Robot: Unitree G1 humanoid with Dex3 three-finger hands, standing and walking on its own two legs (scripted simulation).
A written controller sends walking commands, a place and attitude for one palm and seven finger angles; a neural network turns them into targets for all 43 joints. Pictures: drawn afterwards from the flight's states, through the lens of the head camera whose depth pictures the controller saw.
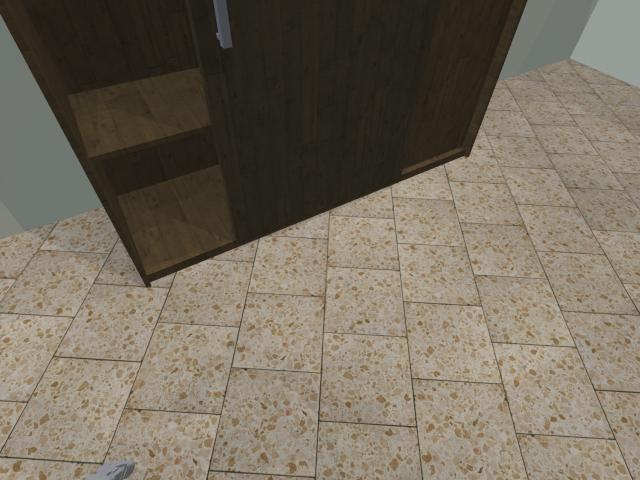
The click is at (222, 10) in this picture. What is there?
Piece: wardrobe's sliding door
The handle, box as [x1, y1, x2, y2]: [213, 0, 232, 48]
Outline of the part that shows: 213,0 218,32 216,33 216,35 220,40 220,45 223,48 232,46 225,0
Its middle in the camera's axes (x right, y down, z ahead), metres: -0.26 -0.59 +0.93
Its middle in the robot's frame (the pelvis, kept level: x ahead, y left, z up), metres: +1.09 +0.33 +0.18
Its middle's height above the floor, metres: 0.95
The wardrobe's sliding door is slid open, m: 0.36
